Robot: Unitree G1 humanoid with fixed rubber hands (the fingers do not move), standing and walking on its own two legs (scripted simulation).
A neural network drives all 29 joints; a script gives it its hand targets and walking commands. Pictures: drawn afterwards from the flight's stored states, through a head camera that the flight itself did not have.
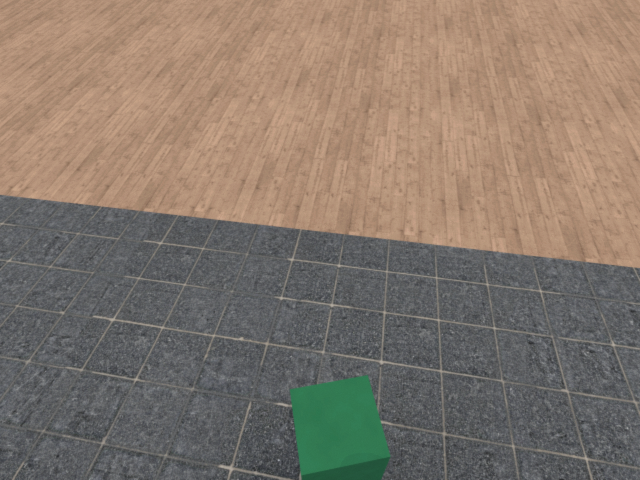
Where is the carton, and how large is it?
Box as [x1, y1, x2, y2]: [290, 375, 390, 479]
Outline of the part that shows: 367,375 290,389 302,479 381,478 390,456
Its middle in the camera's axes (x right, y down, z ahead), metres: +0.05 +0.54 +1.05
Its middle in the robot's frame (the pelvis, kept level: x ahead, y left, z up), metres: +0.39 -0.02 -0.66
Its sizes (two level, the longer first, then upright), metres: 0.210 0.200 0.250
